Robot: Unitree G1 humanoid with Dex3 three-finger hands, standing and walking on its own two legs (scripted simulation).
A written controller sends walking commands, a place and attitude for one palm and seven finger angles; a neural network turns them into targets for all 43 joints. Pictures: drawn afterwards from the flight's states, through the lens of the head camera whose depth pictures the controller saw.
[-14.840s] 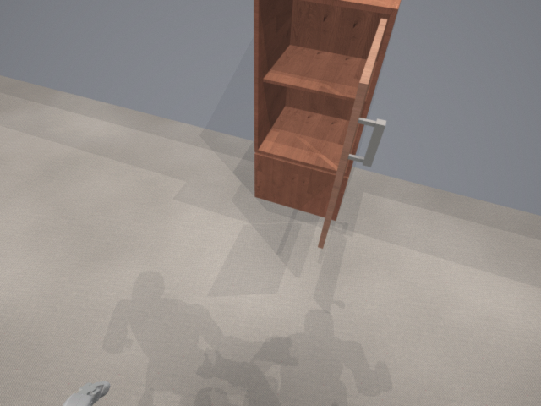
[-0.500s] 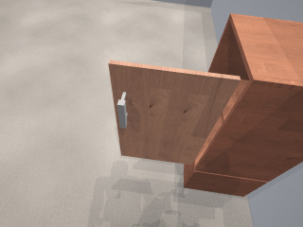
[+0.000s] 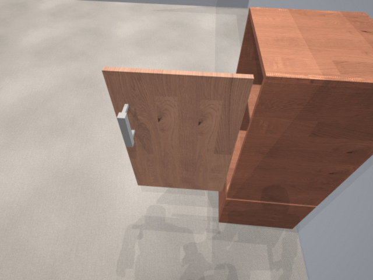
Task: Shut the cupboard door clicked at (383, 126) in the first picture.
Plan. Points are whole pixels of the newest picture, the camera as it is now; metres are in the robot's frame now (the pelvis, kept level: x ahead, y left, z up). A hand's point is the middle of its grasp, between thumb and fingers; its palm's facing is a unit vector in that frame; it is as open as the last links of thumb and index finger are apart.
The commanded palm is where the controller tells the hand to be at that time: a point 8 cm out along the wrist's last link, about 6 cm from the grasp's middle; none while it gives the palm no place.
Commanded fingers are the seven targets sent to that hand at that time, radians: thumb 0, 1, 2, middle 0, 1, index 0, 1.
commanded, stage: come to a stop and stand still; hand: left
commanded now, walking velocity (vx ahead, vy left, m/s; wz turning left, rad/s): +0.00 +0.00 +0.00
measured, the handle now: (128, 125) +0.53 +0.21 -0.02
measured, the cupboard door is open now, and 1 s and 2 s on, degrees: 91 91 91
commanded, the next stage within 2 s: look again from close up in 0.50 s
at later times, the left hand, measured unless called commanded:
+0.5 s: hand out of the picture -0.06 +0.14 -0.17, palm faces +0.06 -0.99 -0.15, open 7.3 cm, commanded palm none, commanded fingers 0.00 0.90 0.90 -0.20 -0.30 -0.20 -0.30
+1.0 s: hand out of the picture +0.02 +0.21 -0.16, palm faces +0.02 -0.97 -0.24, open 7.3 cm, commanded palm none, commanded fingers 0.00 0.90 0.90 -0.20 -0.30 -0.20 -0.30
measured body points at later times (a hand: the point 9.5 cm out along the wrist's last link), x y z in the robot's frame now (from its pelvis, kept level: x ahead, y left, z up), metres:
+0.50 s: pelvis -0.02 -0.01 +0.01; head -0.01 -0.01 +0.46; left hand -0.06 +0.19 -0.15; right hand -0.06 -0.21 -0.15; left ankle -0.03 +0.12 -0.73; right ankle +0.02 -0.09 -0.73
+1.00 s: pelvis +0.00 +0.03 +0.01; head -0.01 +0.01 +0.46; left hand +0.02 +0.26 -0.14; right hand -0.02 -0.17 -0.16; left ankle -0.03 +0.12 -0.73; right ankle +0.02 -0.09 -0.73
